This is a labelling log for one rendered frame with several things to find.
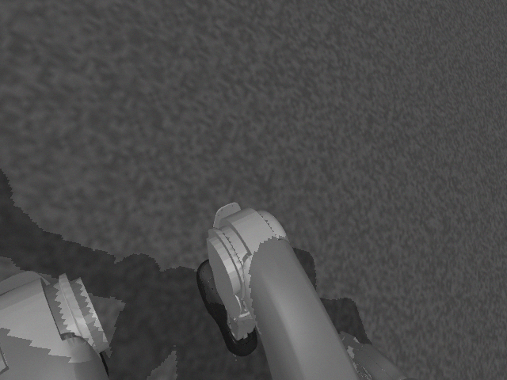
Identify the right robot foot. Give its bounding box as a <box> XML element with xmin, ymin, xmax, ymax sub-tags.
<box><xmin>196</xmin><ymin>259</ymin><xmax>257</xmax><ymax>356</ymax></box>

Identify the right robot hand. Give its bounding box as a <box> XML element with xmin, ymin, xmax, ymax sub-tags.
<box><xmin>338</xmin><ymin>331</ymin><xmax>408</xmax><ymax>380</ymax></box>

